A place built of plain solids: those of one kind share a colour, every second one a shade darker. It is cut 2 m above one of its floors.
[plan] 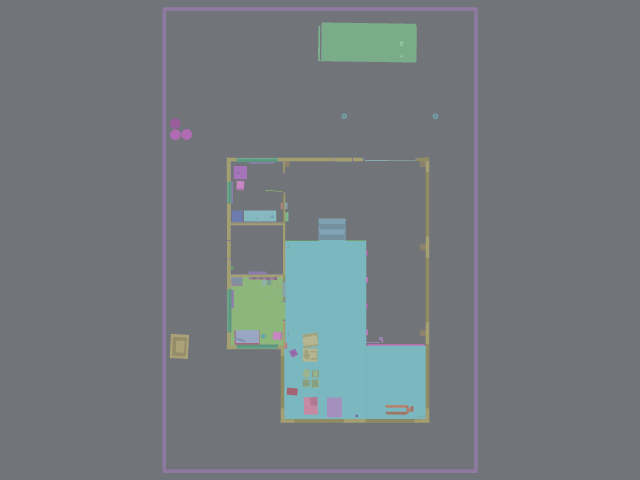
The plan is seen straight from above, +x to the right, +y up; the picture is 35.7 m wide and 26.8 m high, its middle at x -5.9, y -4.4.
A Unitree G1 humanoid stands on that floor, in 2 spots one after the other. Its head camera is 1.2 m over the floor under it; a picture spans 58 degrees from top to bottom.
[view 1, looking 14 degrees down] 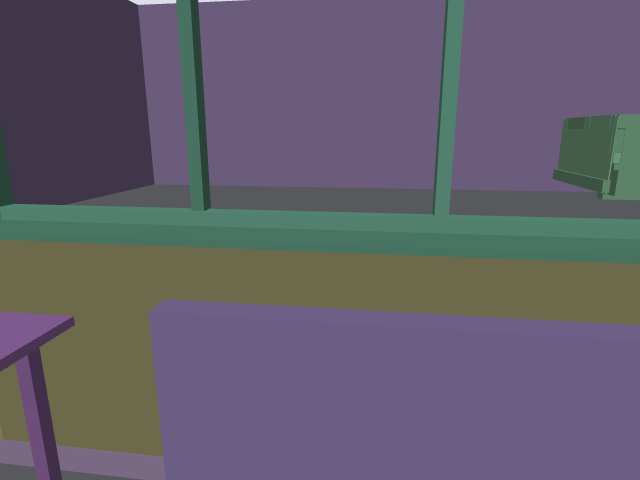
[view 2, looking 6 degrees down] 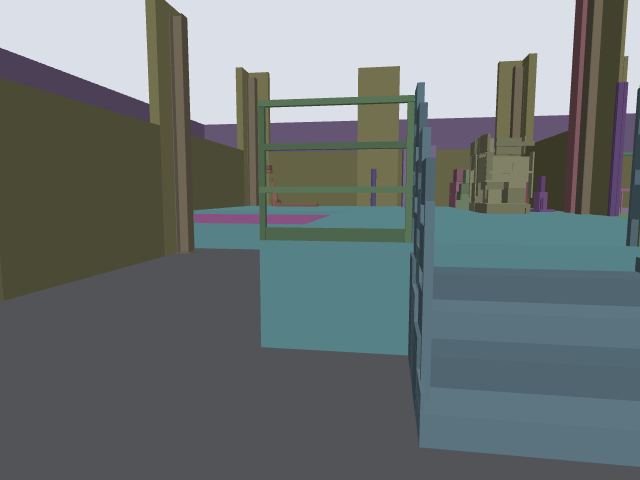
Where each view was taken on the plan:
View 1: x -9.20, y -1.20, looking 98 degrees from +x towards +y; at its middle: window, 1.24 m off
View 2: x -4.30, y -1.20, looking -81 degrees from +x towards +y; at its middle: deck_rail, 3.28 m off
